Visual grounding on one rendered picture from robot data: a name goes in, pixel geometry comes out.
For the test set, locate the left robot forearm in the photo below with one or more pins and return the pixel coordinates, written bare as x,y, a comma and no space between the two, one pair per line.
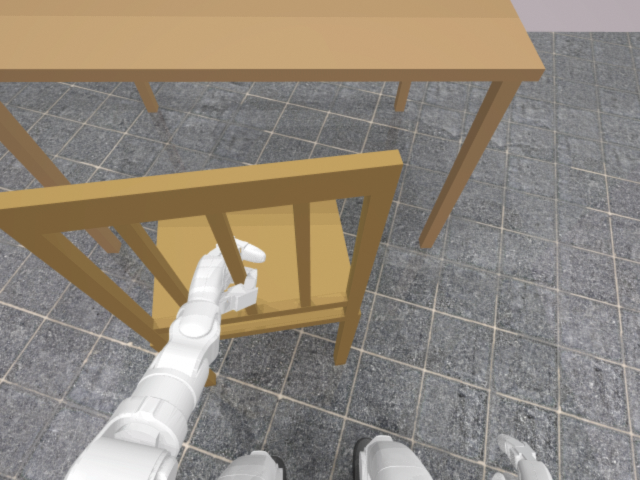
157,412

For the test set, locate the robot right shin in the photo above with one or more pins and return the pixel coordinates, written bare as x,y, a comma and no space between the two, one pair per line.
380,438

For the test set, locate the table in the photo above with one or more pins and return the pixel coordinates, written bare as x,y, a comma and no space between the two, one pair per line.
144,41

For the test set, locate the right robot hand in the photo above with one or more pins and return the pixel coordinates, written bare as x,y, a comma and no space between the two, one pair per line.
523,459

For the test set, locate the chair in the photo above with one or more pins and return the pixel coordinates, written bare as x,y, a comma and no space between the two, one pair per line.
286,209

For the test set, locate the robot left thigh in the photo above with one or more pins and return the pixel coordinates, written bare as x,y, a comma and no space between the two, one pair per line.
252,467

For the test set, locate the robot left upper arm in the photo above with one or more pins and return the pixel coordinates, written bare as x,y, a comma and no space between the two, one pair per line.
114,459

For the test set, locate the left robot hand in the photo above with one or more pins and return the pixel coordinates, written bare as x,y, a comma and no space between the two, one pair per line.
212,277

